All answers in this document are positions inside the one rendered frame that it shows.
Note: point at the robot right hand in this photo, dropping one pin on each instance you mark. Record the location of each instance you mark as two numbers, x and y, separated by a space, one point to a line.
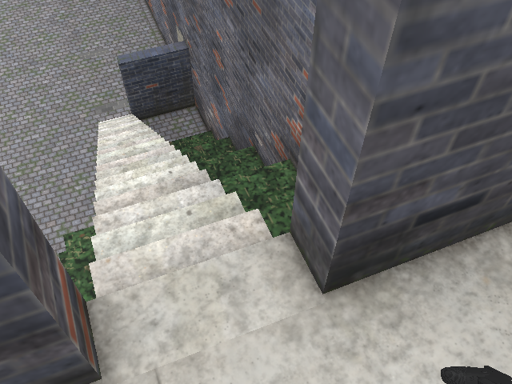
474 375

